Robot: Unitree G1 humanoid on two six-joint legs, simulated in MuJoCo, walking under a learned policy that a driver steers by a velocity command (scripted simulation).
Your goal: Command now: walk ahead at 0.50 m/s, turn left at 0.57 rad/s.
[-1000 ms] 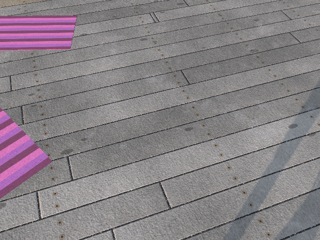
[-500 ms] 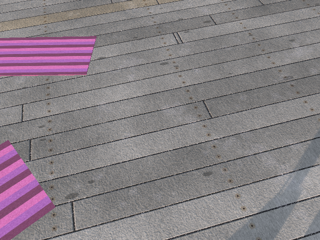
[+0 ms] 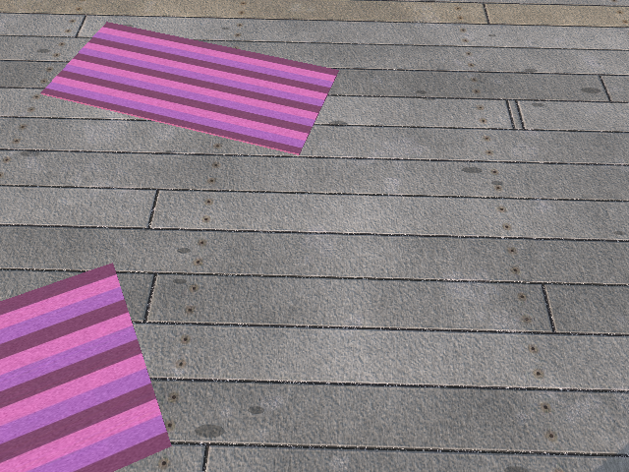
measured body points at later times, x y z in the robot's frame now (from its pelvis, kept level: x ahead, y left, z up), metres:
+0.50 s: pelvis +0.28 -0.05 +0.01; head +0.30 -0.05 +0.45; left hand +0.33 +0.24 -0.09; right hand +0.43 -0.29 -0.11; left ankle +0.18 +0.07 -0.65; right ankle +0.33 -0.14 -0.73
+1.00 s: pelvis +0.48 +0.05 +0.00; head +0.51 +0.08 +0.45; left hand +0.47 +0.34 -0.13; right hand +0.72 -0.14 -0.09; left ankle +0.54 +0.17 -0.73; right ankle +0.47 -0.11 -0.67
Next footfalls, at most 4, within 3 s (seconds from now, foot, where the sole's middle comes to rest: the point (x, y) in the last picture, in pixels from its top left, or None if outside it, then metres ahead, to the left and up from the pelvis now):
0.34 right None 0.37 -0.13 -0.77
0.84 left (243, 405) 0.58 0.18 -0.77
1.18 right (355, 388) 0.62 -0.07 -0.77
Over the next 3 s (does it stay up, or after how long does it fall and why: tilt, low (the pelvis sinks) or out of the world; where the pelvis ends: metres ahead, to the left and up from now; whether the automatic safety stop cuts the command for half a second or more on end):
stays up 0.57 0.05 0.00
